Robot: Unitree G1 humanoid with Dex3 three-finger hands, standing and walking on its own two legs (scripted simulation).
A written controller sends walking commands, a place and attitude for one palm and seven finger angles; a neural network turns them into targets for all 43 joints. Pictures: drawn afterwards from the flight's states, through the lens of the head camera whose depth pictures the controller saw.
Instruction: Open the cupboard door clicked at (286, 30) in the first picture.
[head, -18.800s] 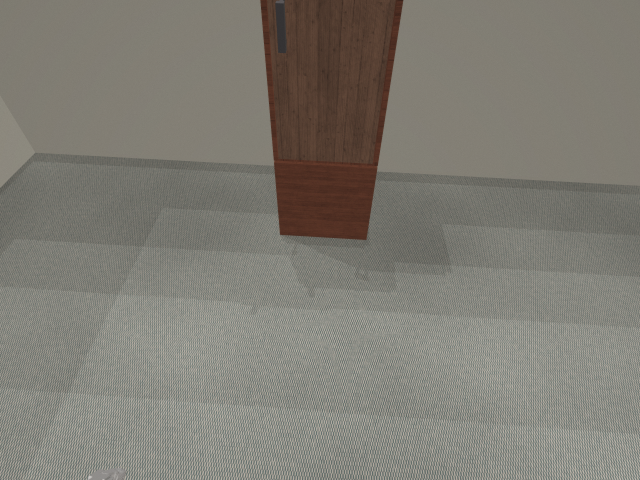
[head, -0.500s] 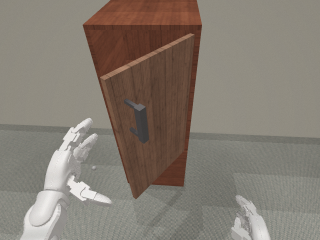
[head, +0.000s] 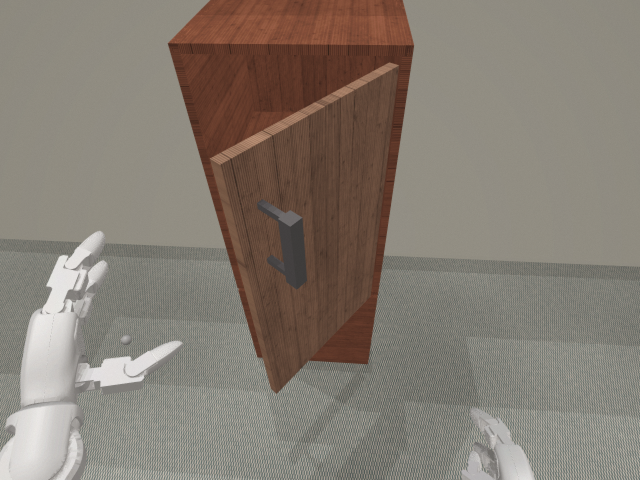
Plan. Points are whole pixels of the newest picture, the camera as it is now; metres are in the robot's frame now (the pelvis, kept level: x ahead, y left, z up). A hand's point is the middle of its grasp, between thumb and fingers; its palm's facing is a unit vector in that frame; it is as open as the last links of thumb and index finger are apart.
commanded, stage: draw the hand back to the body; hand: left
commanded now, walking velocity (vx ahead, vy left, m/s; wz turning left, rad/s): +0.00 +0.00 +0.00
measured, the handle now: (282, 244) +0.38 +0.10 +0.10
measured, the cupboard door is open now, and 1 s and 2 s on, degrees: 53 53 53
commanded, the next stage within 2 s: step back with the hand held close in 0.70 s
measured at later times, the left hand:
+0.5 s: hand (76, 325) +0.21 +0.27 +0.15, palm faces +0.48 -0.79 -0.37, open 7.8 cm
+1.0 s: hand (78, 327) +0.20 +0.26 +0.16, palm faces +0.41 -0.78 -0.47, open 7.4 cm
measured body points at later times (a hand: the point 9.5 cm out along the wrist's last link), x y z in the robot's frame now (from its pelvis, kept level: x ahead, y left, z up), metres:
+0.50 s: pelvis +0.01 +0.00 +0.00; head +0.00 -0.01 +0.45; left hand +0.18 +0.31 +0.17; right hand +0.20 -0.21 -0.08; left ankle -0.02 +0.13 -0.74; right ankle +0.01 -0.13 -0.74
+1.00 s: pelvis +0.00 +0.00 +0.00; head +0.01 -0.01 +0.45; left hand +0.17 +0.30 +0.19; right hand +0.18 -0.23 -0.08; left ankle -0.02 +0.13 -0.74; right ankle +0.01 -0.13 -0.74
